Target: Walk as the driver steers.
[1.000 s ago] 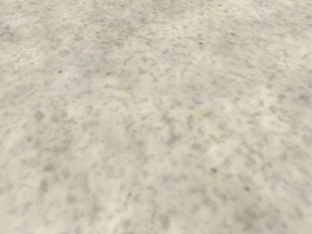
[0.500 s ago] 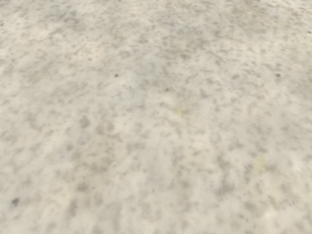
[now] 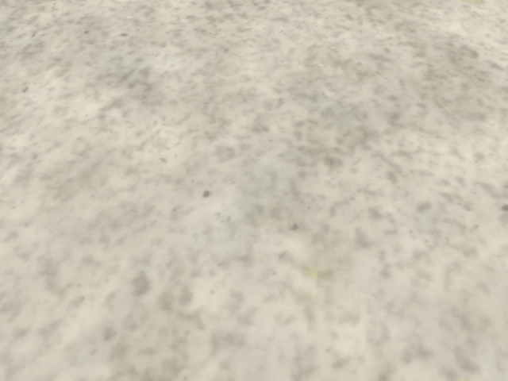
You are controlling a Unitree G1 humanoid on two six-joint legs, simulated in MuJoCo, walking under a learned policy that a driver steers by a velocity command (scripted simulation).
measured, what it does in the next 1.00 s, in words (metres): walks ahead, turning right: left foot, then right foot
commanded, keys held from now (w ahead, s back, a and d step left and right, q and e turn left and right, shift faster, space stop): w+e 0.52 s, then e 0.48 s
